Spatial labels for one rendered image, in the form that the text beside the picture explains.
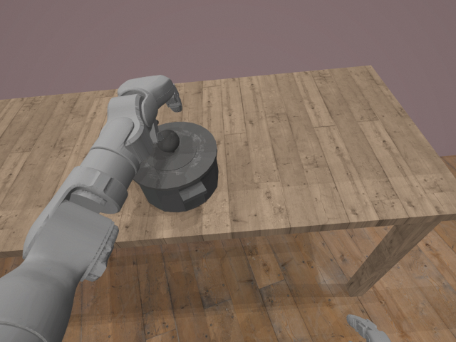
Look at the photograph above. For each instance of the right robot hand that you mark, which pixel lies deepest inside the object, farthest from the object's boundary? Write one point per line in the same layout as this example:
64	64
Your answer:
367	329

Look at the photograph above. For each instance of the left robot forearm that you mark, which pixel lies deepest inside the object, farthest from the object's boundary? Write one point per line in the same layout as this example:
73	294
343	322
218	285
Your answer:
100	183

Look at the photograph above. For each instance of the left robot hand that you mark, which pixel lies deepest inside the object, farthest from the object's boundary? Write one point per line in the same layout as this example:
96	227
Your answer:
163	90

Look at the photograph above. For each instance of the left robot upper arm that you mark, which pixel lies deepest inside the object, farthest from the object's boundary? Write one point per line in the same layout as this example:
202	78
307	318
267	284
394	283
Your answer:
36	298

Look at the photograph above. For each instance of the pot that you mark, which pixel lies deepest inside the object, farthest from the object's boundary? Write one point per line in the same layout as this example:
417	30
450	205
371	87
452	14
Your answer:
186	198

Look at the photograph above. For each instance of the lid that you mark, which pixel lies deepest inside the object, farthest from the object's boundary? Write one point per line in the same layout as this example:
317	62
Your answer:
191	161

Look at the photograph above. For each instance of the table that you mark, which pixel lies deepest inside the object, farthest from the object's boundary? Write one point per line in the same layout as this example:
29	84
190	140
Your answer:
299	152

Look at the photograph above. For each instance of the knob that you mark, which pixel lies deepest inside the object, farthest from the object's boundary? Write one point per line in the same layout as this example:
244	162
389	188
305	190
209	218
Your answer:
171	141

